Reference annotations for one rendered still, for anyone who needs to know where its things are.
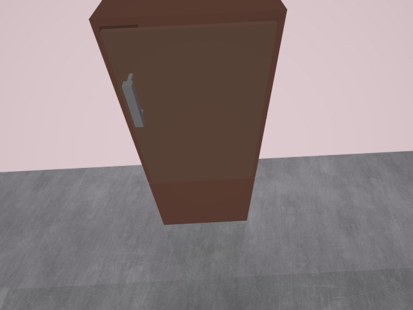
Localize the cupboard door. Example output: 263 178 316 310
100 21 277 183

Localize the handle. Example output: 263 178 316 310
122 74 145 127

